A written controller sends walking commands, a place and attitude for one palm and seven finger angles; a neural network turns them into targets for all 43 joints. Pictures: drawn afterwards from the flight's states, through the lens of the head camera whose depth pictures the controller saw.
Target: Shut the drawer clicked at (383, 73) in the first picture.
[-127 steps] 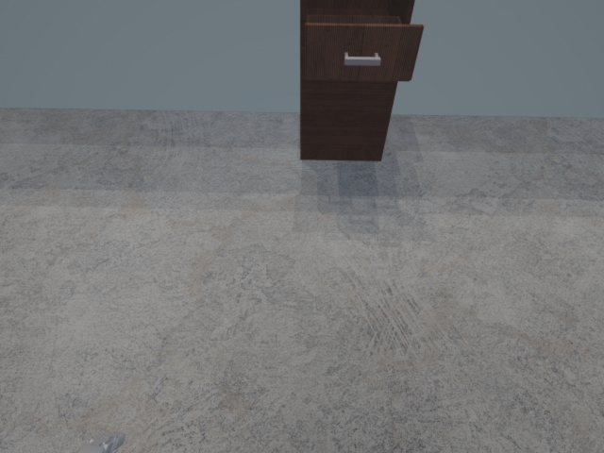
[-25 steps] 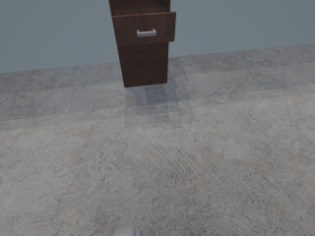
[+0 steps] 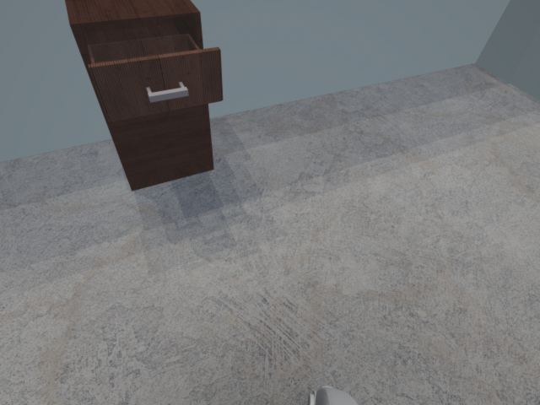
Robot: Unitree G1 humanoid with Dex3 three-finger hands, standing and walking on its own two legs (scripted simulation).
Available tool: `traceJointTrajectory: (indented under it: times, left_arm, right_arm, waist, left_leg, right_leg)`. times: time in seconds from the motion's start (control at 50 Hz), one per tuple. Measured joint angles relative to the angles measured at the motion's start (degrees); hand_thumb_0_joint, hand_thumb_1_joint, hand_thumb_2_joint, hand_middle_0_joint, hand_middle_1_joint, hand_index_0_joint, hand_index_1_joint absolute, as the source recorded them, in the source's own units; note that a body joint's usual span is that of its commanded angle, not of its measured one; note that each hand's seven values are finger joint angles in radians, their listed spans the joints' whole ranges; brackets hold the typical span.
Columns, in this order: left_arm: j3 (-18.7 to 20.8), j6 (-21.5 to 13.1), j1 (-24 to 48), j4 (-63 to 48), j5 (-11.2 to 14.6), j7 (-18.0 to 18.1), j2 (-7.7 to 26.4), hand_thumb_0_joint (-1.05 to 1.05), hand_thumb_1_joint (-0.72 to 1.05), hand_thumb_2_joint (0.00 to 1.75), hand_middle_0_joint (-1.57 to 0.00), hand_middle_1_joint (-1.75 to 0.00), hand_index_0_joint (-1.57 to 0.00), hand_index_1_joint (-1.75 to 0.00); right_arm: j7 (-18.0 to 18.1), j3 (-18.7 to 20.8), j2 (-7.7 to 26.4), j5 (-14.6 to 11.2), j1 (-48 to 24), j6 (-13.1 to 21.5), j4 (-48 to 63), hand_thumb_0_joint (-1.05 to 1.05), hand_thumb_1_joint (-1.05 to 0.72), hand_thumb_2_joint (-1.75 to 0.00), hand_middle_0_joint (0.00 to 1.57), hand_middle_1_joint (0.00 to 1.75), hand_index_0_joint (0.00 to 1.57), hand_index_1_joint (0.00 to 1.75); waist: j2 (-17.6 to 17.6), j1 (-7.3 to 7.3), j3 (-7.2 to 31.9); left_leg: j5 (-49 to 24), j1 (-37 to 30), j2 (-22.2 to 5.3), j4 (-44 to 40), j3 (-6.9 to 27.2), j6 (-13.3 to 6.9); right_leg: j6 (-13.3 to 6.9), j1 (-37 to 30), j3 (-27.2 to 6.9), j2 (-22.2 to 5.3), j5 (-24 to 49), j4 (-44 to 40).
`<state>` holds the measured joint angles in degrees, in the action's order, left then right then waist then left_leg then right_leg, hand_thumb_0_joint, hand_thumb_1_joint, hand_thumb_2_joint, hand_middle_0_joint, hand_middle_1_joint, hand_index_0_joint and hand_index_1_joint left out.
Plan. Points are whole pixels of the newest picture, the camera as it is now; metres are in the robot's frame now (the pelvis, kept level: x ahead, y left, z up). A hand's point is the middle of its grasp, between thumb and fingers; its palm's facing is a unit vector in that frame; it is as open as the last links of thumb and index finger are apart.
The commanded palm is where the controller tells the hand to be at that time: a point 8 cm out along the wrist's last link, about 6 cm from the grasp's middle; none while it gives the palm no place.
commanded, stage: walk to a spot facing it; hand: left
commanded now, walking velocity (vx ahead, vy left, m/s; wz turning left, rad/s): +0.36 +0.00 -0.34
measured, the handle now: (166, 91) +0.96 +0.38 -0.08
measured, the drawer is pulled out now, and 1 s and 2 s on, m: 0.29 0.29 0.29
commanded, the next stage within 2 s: turn to face it in 1.08 s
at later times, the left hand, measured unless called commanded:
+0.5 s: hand (216, 308) +0.32 +0.12 -0.17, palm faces -0.12 -0.97 -0.22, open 7.1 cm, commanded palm none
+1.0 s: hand (216, 245) +0.48 +0.15 -0.18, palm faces -0.17 -0.98 -0.13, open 7.4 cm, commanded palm none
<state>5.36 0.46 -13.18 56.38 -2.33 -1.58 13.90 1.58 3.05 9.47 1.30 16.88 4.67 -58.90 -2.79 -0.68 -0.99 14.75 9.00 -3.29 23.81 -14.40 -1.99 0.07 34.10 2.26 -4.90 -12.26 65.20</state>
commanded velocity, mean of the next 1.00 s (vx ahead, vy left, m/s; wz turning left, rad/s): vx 0.36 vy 0.00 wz -0.26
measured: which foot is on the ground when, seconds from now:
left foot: down 0.00-0.28, up 0.30-0.70, down 0.72-1.00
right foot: up 0.00-0.26, down 0.28-0.74, up 0.76-1.00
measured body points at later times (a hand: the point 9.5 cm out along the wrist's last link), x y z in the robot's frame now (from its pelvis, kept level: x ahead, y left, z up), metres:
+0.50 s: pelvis +0.21 -0.05 +0.00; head +0.23 -0.06 +0.44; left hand +0.33 +0.17 -0.15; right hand +0.17 -0.27 -0.16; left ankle +0.25 +0.09 -0.67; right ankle +0.21 -0.13 -0.74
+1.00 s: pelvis +0.43 -0.02 +0.00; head +0.45 +0.00 +0.45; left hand +0.49 +0.20 -0.16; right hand +0.37 -0.24 -0.14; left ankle +0.41 +0.06 -0.74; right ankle +0.43 -0.18 -0.65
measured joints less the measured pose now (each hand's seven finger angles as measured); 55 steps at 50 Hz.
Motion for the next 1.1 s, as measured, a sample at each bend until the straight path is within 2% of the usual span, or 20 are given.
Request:
traceJointTrajectory:
  times: [0.06,0.12,0.18,0.24,0.28,0.3,0.34,0.36,0.4,0.46,0.54,0.64,0.72,0.74,0.78,0.82,0.86,0.92,1.0,1.1]
  left_arm:
    - [-0.3,0.4,3.0,-1.0,-0.1,-0.3,-0.4,0.00,0.91,0.90,-0.19,-0.30,-0.20,-0.30]
    - [-0.9,0.6,5.9,-1.2,-0.1,-0.5,-0.9,0.00,0.91,0.90,-0.19,-0.30,-0.20,-0.30]
    - [-1.6,0.6,8.6,-1.3,0.1,-0.6,-1.7,0.00,0.91,0.90,-0.19,-0.30,-0.20,-0.30]
    - [-2.2,-0.1,10.6,-1.6,0.2,-0.7,-2.6,0.00,0.91,0.90,-0.19,-0.30,-0.20,-0.30]
    - [-2.7,-1.8,11.0,-2.0,0.1,-0.7,-2.8,0.00,0.91,0.90,-0.19,-0.30,-0.20,-0.30]
    - [-2.7,-2.8,11.1,-2.0,0.3,-0.4,-3.1,0.00,0.91,0.90,-0.19,-0.30,-0.20,-0.30]
    - [-3.0,-3.7,10.2,-1.7,1.1,0.1,-3.7,0.00,0.91,0.90,-0.20,-0.30,-0.20,-0.30]
    - [-3.1,-3.8,9.3,-1.3,1.3,0.4,-4.0,0.00,0.91,0.90,-0.20,-0.30,-0.20,-0.30]
    - [-3.3,-3.7,7.0,0.1,1.4,0.9,-4.7,0.00,0.91,0.90,-0.20,-0.30,-0.20,-0.30]
    - [-1.5,-4.5,3.9,0.9,1.9,2.3,-4.3,-0.03,0.95,0.90,-0.20,-0.30,-0.21,-0.30]
    - [-1.8,-4.2,0.4,2.7,1.2,2.2,-2.9,-0.03,0.95,0.90,-0.20,-0.30,-0.21,-0.30]
    - [-2.3,-4.0,-4.2,4.8,0.8,1.7,-2.4,-0.02,0.93,0.90,-0.20,-0.30,-0.20,-0.30]
    - [-2.4,-3.4,-8.0,6.6,0.9,1.4,-2.5,-0.01,0.92,0.90,-0.20,-0.30,-0.20,-0.30]
    - [-2.3,-3.0,-8.6,7.0,1.1,1.3,-2.5,0.00,0.92,0.90,-0.20,-0.30,-0.20,-0.30]
    - [-2.4,-1.9,-8.8,8.1,1.2,1.1,-2.7,0.00,0.91,0.90,-0.20,-0.30,-0.20,-0.30]
    - [-2.3,-1.2,-8.3,8.6,1.0,0.8,-2.8,0.00,0.91,0.90,-0.20,-0.30,-0.20,-0.30]
    - [-2.0,-0.9,-7.2,8.2,0.7,0.5,-2.8,0.00,0.91,0.90,-0.20,-0.30,-0.20,-0.30]
    - [-1.6,-0.7,-5.6,6.6,0.5,0.4,-3.2,0.01,0.91,0.90,-0.20,-0.30,-0.20,-0.30]
    - [-1.1,0.1,-3.3,4.7,0.4,0.2,-3.8,0.00,0.91,0.90,-0.20,-0.30,-0.20,-0.30]
    - [-0.6,1.1,0.4,3.1,0.3,-0.1,-3.4,0.01,0.92,0.90,-0.20,-0.30,-0.20,-0.30]
  right_arm:
    - [-0.1,0.1,0.9,0.1,3.4,-0.2,-1.9,0.00,-0.94,-0.90,0.20,0.30,0.20,0.30]
    - [-0.3,-0.1,1.0,0.3,6.4,-0.4,-3.4,0.00,-0.93,-0.90,0.20,0.30,0.20,0.30]
    - [-0.5,-0.4,0.8,0.6,9.0,-0.8,-4.7,0.01,-0.92,-0.90,0.20,0.30,0.20,0.30]
    - [-0.6,-0.8,0.2,0.7,11.5,-1.4,-6.1,0.01,-0.92,-0.90,0.20,0.30,0.20,0.30]
    - [-1.0,-1.1,-0.7,0.2,13.2,-2.0,-7.2,0.01,-0.91,-0.90,0.20,0.30,0.20,0.30]
    - [-1.2,-1.3,-1.2,-0.1,12.9,-2.6,-7.7,0.01,-0.91,-0.90,0.20,0.30,0.20,0.30]
    - [-1.3,-1.2,-1.7,-0.5,11.0,-3.6,-8.1,0.01,-0.91,-0.90,0.20,0.30,0.20,0.30]
    - [-1.3,-1.1,-1.8,-0.5,9.8,-3.8,-7.8,0.01,-0.91,-0.90,0.20,0.30,0.20,0.30]
    - [-1.3,-0.8,-1.8,-0.1,7.1,-4.0,-6.6,0.01,-0.91,-0.90,0.20,0.30,0.20,0.30]
    - [-1.3,-0.4,-2.0,0.3,3.2,-3.7,-3.8,0.01,-0.91,-0.90,0.20,0.30,0.20,0.30]
    - [-1.2,0.3,-0.9,0.8,-1.3,-4.1,-1.4,0.02,-0.94,-0.90,0.20,0.30,0.20,0.30]
    - [-2.5,0.7,1.8,0.4,-4.8,-3.6,0.2,0.03,-0.95,-0.90,0.20,0.30,0.20,0.30]
    - [-2.7,0.3,2.7,0.3,-6.7,-2.3,1.8,0.02,-0.94,-0.90,0.20,0.30,0.20,0.30]
    - [-2.5,0.2,2.5,0.6,-7.3,-1.6,2.0,0.02,-0.93,-0.90,0.20,0.30,0.20,0.30]
    - [-2.1,-0.2,2.1,0.8,-7.6,-0.6,2.9,0.01,-0.93,-0.90,0.20,0.30,0.20,0.30]
    - [-1.5,-0.6,1.3,0.7,-6.6,-0.2,3.0,0.01,-0.92,-0.90,0.20,0.30,0.20,0.30]
    - [-1.0,-1.0,0.1,0.5,-4.8,-0.1,2.2,0.01,-0.92,-0.90,0.20,0.30,0.20,0.30]
    - [-0.1,-0.9,-1.1,0.1,-1.8,-0.1,0.1,0.01,-0.93,-0.90,0.20,0.30,0.20,0.30]
    - [-0.2,-0.9,-2.0,-0.2,2.2,-0.4,-2.3,0.01,-0.94,-0.90,0.20,0.30,0.20,0.30]
    - [-0.3,-1.0,-3.1,-0.1,5.9,-0.7,-3.9,0.01,-0.93,-0.90,0.20,0.30,0.20,0.30]
  waist:
    - [0.6,1.16,-0.4]
    - [1.0,2.76,-1.5]
    - [1.7,4.49,-2.7]
    - [2.6,5.72,-3.7]
    - [2.5,5.60,-3.8]
    - [2.5,5.29,-4.2]
    - [2.7,5.03,-4.7]
    - [2.8,4.91,-4.6]
    - [3.3,4.71,-3.8]
    - [3.8,4.09,-2.1]
    - [4.4,2.87,-0.2]
    - [3.7,0.43,0.6]
    - [2.4,-0.88,0.3]
    - [1.5,-0.93,-0.2]
    - [0.8,-0.90,-1.0]
    - [0.7,-0.51,-1.1]
    - [0.4,-0.55,-1.0]
    - [0.4,-0.93,-0.7]
    - [0.6,-0.77,-0.6]
    - [1.3,0.97,-2.1]
  left_leg:
    - [0.8,-3.6,0.3,-2.8,-1.5,0.4]
    - [2.5,-6.9,0.1,-4.0,-2.9,1.3]
    - [5.1,-9.7,-0.7,-3.7,-4.2,2.6]
    - [9.0,-11.6,-2.5,-0.9,-5.3,4.5]
    - [12.6,-9.5,-4.8,8.7,-5.0,5.0]
    - [14.1,-6.0,-5.7,18.5,-2.4,4.7]
    - [14.0,2.2,-5.2,36.8,4.2,3.8]
    - [12.0,5.9,-5.0,42.5,6.3,3.5]
    - [7.9,12.1,-5.3,46.3,8.5,3.3]
    - [3.9,18.8,-6.3,42.1,9.7,3.9]
    - [-0.1,22.4,-6.6,32.1,9.4,4.4]
    - [-1.4,19.9,-5.3,19.6,8.6,3.9]
    - [-1.9,13.4,-3.3,10.0,6.7,2.7]
    - [-2.6,12.8,-2.6,10.5,5.9,1.4]
    - [-0.5,11.6,-2.2,12.5,4.4,-0.5]
    - [0.8,8.9,-1.8,10.8,3.4,-1.0]
    - [0.4,5.5,-1.2,7.0,2.5,-0.7]
    - [-0.2,0.8,-0.5,1.4,1.0,-0.7]
    - [0.5,-4.2,0.0,-3.3,-1.2,-0.3]
    - [3.5,-9.2,-0.5,-5.0,-4.1,1.4]
  right_leg:
    - [0.6,1.1,0.6,-1.2,2.6,-7.4]
    - [0.3,0.1,1.7,-1.5,3.5,-15.9]
    - [-0.7,-2.1,3.1,-0.6,2.5,-22.7]
    - [-2.6,-6.0,5.0,1.4,0.1,-28.4]
    - [-4.3,-9.9,6.1,2.6,3.5,-32.5]
    - [-4.8,-9.6,6.2,3.0,3.7,-30.4]
    - [-5.0,-10.9,6.1,3.9,0.1,-28.4]
    - [-4.9,-12.4,6.0,4.4,-0.9,-29.3]
    - [-4.3,-15.5,5.7,5.4,-0.7,-33.0]
    - [-4.4,-19.3,5.5,6.6,0.1,-38.1]
    - [-3.9,-23.4,5.1,7.2,-0.6,-41.9]
    - [-2.2,-27.9,4.4,7.0,-3.8,-42.9]
    - [-0.2,-30.1,3.6,5.7,-9.0,-39.0]
    - [-0.5,-28.6,2.9,4.7,-11.1,-34.2]
    - [-1.4,-22.5,0.8,4.1,-14.6,-17.9]
    - [-1.9,-16.1,0.2,3.6,-12.5,-4.3]
    - [-1.7,-10.8,0.1,2.3,-7.9,1.6]
    - [-0.7,-4.8,-0.5,0.5,-2.2,2.5]
    - [0.7,0.8,-0.3,-1.4,2.5,-0.7]
    - [1.1,2.0,2.8,-2.1,4.8,-12.1]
